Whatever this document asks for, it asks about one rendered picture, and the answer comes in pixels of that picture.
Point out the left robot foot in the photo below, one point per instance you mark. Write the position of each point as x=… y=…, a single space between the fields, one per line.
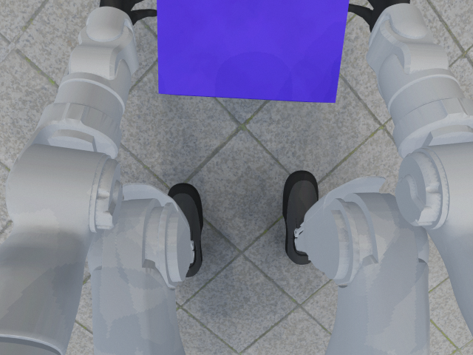
x=188 y=199

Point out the left robot hand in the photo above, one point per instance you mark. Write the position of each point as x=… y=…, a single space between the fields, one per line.
x=126 y=6

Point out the robot left upper arm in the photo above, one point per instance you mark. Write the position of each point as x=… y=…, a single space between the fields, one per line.
x=59 y=198

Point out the left robot forearm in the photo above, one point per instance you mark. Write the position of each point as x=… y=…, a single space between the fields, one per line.
x=93 y=92

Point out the left robot thigh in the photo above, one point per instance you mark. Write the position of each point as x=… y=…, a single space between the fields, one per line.
x=145 y=255

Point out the carton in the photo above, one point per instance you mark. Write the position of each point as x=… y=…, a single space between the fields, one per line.
x=279 y=50

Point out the right robot forearm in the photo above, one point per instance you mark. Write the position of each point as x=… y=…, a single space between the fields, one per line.
x=422 y=94

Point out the robot right upper arm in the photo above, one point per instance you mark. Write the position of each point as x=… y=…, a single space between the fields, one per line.
x=435 y=191

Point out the right robot hand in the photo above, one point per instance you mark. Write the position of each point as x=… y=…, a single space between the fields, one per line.
x=371 y=16

